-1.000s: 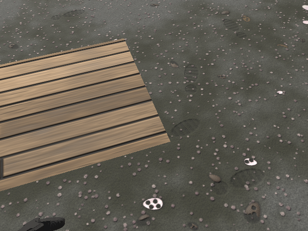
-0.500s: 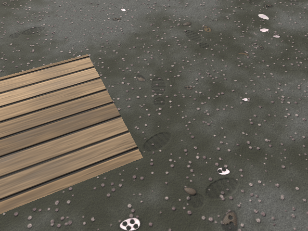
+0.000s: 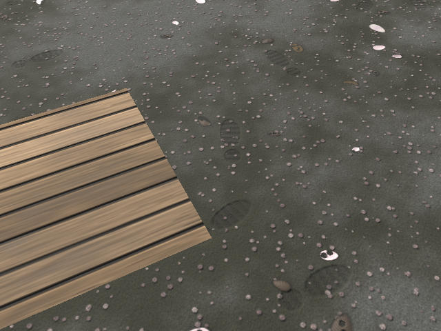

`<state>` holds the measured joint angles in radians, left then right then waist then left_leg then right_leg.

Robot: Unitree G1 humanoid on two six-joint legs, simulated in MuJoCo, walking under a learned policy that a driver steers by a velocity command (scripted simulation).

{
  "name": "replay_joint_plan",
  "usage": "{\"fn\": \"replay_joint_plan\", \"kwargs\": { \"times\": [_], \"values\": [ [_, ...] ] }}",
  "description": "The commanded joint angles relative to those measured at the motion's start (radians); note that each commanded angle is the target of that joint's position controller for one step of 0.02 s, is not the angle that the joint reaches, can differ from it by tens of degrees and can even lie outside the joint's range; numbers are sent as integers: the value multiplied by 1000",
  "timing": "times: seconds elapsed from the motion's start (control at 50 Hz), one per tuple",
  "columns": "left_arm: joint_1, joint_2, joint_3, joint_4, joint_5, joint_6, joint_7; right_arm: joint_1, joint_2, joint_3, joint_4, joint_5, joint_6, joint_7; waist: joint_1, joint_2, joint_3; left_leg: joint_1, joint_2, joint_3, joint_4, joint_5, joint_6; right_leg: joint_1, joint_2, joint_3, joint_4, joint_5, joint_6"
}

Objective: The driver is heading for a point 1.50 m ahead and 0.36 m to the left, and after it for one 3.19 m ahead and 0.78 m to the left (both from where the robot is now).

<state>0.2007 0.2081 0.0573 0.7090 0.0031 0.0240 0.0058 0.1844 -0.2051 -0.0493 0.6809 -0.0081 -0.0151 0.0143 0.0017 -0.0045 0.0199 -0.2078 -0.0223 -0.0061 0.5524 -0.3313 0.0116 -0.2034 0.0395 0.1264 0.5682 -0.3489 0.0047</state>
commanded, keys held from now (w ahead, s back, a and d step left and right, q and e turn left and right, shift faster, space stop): no key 0.14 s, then w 0.14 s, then w+q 0.72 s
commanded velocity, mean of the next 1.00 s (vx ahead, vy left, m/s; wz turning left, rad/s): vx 0.31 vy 0.00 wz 0.29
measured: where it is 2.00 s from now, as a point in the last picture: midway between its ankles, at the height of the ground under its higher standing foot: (159, 260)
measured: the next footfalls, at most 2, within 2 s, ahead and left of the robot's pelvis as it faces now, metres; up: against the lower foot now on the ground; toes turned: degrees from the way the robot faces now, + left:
left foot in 0.88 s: +0.37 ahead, +0.15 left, +0.00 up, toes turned +18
right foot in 1.40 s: +0.70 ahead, +0.07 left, +0.00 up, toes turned +28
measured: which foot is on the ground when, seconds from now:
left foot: down 0.00-0.40, up 0.42-0.86, down 0.88-1.00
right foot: down 0.00-0.88, up 0.90-1.00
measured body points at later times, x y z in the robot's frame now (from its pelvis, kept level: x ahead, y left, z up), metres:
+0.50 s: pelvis +0.06 -0.03 +0.00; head +0.07 -0.04 +0.45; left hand +0.12 +0.25 -0.10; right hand +0.16 -0.29 -0.13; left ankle -0.01 +0.12 -0.67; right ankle +0.03 -0.12 -0.73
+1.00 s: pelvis +0.28 +0.06 -0.01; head +0.32 +0.07 +0.44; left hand +0.27 +0.35 -0.12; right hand +0.53 -0.13 -0.10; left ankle +0.33 +0.13 -0.73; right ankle +0.20 -0.13 -0.62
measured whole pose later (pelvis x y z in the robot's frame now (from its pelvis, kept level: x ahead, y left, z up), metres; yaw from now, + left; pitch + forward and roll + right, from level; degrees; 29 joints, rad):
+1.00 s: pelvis +0.28 +0.06 -0.01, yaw +21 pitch +1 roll +1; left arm 0.27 0.28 0.05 0.79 -0.02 -0.12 0.00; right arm 0.19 -0.27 -0.07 0.62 0.01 -0.05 0.03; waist 0.01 -0.01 0.06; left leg -0.41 -0.12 0.02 0.56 -0.17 0.11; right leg -0.36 -0.03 0.05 1.27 -0.38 -0.02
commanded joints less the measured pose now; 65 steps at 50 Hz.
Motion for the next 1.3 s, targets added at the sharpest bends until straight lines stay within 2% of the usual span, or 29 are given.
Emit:
{"fn": "replay_joint_plan", "kwargs": {
  "times": [0.02,0.14,0.2,0.22,0.26,0.3,0.34,0.38,0.4,0.42,0.44,0.46,0.48,0.5,0.56,0.66,0.76,0.82,0.86,0.88,0.9,0.92,0.94,0.96,0.98,1.02,1.1,1.18,1.3],
  "values": [
    [-11,99,27,-57,0,-12,5,-17,-99,-29,-73,0,-14,-3,0,1,-61,50,67,-70,-68,339,15,2,-59,52,-66,339,-16],
    [-14,97,28,-34,-1,-12,11,-10,-96,-31,-70,0,-13,-5,0,3,-51,51,65,-70,-83,323,18,8,-61,49,-78,323,-8],
    [0,92,28,-22,-5,-12,17,15,-116,-40,-62,6,-4,-17,-3,43,-42,42,57,-93,-124,-18,53,-37,-5,-13,-32,34,-18],
    [2,90,27,-25,-10,-17,18,37,-135,-47,-60,14,-1,-22,-10,80,-11,32,90,-156,-164,-192,89,-100,14,-43,17,-79,-23],
    [-34,88,23,-51,-24,-42,16,109,-174,-55,-41,24,-9,-27,-30,165,78,32,253,-400,-295,-433,198,-267,5,-101,152,-140,-28],
    [-90,95,23,-73,-32,-73,12,145,-196,-56,-25,25,-23,-30,-46,155,152,-9,337,-542,-348,-407,260,-349,-42,-81,233,-185,-45],
    [-64,91,25,-66,-29,-99,-2,113,-199,-54,-28,29,-25,-28,-19,148,126,-5,312,-486,-329,-287,239,-310,-63,-85,154,-212,-67],
    [78,87,36,-1,-17,-118,-17,11,-190,-50,-52,43,-4,-28,70,126,53,-161,192,-315,-253,-148,158,39,-21,-148,-88,62,-68],
    [174,112,52,40,-5,-120,-20,-9,-158,-43,-64,36,-1,-31,108,87,-1,-260,123,-247,-145,-72,112,217,-23,-121,-72,140,-48],
    [309,194,77,60,-1,-124,-15,-66,-84,-20,-102,31,-7,-34,158,-101,-35,-404,-7,-98,162,-67,30,335,-195,132,-201,-17,-102],
    [375,274,94,65,9,-132,-25,-51,-100,-24,-136,46,-20,-43,160,-303,-46,-568,-76,-107,465,-262,3,374,-404,511,-333,-63,-246],
    [311,198,69,49,8,-141,-23,18,-153,-42,-108,56,-32,-42,111,-181,9,-646,-30,-210,613,-249,19,336,-441,514,-338,-79,-286],
    [252,156,55,37,-1,-145,-17,54,-156,-46,-84,59,-34,-34,72,-126,52,-688,2,-225,658,-136,35,330,-402,400,-333,-61,-248],
    [204,148,52,31,-5,-144,-14,69,-144,-46,-67,56,-34,-31,49,-88,55,-703,29,-219,656,-28,41,323,-367,303,-346,-18,-208],
    [173,102,35,48,8,-135,-6,71,-120,-44,-44,38,-28,-6,36,-94,28,-612,60,-158,628,141,23,265,-275,25,-351,377,-127],
    [178,148,39,84,7,-122,15,-57,-78,-23,-111,35,-18,3,58,-59,81,-601,72,-74,408,281,-17,188,-252,-153,-390,490,-129],
    [215,193,39,129,-11,-112,23,-198,-65,-7,-178,35,-29,35,85,-54,120,-520,70,40,173,319,19,212,-285,-249,-374,578,-123],
    [202,239,48,137,-20,-102,26,-171,-106,-26,-191,33,-28,50,24,-98,46,-365,-3,117,133,204,91,271,-303,-304,-213,1049,-107],
    [167,271,56,122,-26,-93,31,40,-181,-66,-148,36,-17,45,-106,-112,-85,-76,-66,127,97,172,155,221,-302,-315,77,1237,-96],
    [132,269,53,100,-31,-99,30,220,-236,-96,-105,37,-8,26,-208,-60,-162,219,-54,49,17,234,199,32,-258,-323,338,1064,-64],
    [210,120,9,54,21,-116,11,247,-331,-106,-86,45,-7,6,-107,239,-245,577,199,-408,3,207,330,-392,-77,-292,752,-69,-14],
    [209,148,-1,29,-7,-162,-12,258,-312,-92,-123,25,-26,7,-113,209,-462,676,368,-894,-208,-84,472,-541,10,-17,942,-260,-22],
    [78,229,25,-5,-48,-180,-21,233,-244,-76,-108,13,-37,12,-146,101,-310,569,326,-782,-282,-133,396,-628,-42,20,904,-133,-40],
    [25,209,15,-41,-49,-187,-16,155,-221,-66,-105,21,-46,13,-87,39,-154,382,288,-640,-302,-41,351,-614,-81,-2,800,-31,-48],
    [29,192,13,-28,-24,-184,-5,79,-203,-59,-117,21,-53,16,-31,-37,-88,230,241,-541,-302,101,317,-551,-118,-10,718,17,-38],
    [87,205,24,-16,2,-153,-1,12,-180,-49,-131,9,-61,15,34,0,-66,60,178,-421,-329,285,295,-423,-157,-5,641,66,-9],
    [34,157,7,-37,21,-118,6,59,-185,-45,-79,20,-66,-5,23,24,-36,-67,140,-270,-347,448,289,-415,-162,-64,474,185,61],
    [-135,120,-15,-75,11,-126,2,136,-196,-40,-29,27,-61,-17,-55,62,-12,-63,91,-202,-336,338,220,-374,-125,-85,151,454,58],
    [-271,155,-11,-126,-7,-149,-30,225,-219,-38,32,31,-52,-15,-110,86,15,137,188,-301,-256,320,215,-406,-85,-81,-39,402,4]
  ]
}}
